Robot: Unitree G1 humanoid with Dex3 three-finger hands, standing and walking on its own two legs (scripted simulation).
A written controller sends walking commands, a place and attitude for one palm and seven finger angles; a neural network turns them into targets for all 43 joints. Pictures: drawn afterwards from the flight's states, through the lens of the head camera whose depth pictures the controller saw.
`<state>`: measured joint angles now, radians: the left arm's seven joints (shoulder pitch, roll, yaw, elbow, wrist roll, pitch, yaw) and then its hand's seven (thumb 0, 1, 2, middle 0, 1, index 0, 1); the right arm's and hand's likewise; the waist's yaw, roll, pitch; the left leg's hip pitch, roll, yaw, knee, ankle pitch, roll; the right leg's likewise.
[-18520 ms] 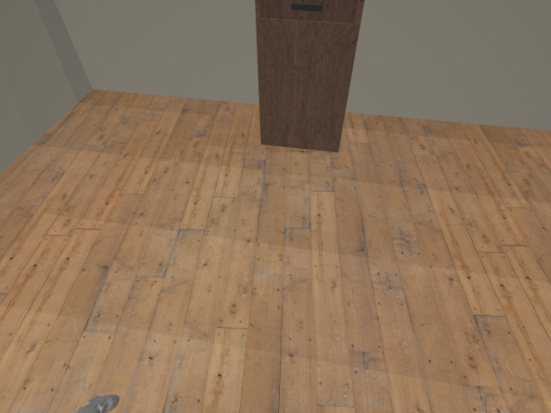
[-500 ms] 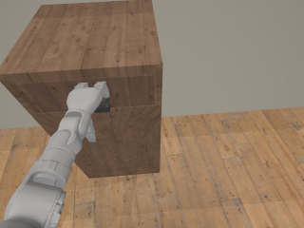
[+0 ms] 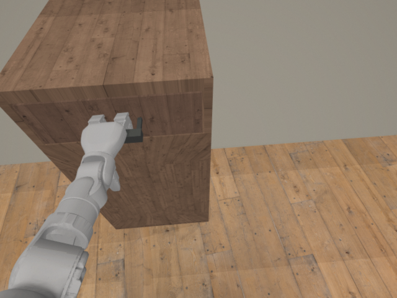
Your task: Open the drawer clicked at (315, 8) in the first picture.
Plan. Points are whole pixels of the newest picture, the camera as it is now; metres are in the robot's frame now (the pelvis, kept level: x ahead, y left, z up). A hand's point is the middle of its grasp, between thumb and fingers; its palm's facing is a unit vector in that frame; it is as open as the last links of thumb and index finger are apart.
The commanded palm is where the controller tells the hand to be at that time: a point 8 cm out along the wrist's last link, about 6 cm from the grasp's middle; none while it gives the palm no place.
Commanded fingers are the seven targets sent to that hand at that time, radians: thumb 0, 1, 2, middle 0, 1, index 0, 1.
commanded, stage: lower the fingers behind the handle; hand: left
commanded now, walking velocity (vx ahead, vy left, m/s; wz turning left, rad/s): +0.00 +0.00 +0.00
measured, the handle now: (115, 130) +0.48 +0.21 +0.04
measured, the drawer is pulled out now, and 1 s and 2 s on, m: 0.00 0.00 0.02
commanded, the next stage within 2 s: close the thumb around the handle in 0.54 s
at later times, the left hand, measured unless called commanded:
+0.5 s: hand (112, 154) +0.43 +0.21 +0.01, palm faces -0.05 -0.03 -1.00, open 13.8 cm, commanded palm +0.40 +0.21 +0.07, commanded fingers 0.00 -0.50 0.30 -0.30 -1.20 -0.30 -1.20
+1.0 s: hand (113, 155) +0.42 +0.21 +0.01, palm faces -0.02 -0.02 -1.00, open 10.1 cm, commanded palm +0.40 +0.21 +0.07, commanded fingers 0.00 0.56 0.76 -0.38 -1.31 -0.38 -1.31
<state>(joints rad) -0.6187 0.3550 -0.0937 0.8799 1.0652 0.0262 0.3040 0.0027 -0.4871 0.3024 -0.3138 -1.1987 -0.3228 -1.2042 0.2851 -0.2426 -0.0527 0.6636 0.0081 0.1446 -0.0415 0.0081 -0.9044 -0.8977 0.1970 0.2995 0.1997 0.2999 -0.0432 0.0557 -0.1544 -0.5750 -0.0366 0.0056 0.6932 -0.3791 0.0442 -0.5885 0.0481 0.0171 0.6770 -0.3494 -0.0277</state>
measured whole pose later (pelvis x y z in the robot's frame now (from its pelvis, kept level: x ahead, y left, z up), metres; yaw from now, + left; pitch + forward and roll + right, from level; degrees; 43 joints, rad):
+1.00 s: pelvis +0.00 +0.00 +0.00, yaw +0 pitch +16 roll -1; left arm -0.63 0.34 -0.12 0.90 1.07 0.07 0.36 0.00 0.05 0.54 -0.33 -1.26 -0.36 -1.26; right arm 0.29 -0.24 -0.06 0.68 0.01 0.14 -0.02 0.01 -0.90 -0.90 0.20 0.30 0.20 0.30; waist -0.04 0.06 -0.16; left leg -0.62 -0.04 0.00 0.74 -0.39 0.05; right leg -0.63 0.05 0.01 0.71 -0.36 -0.02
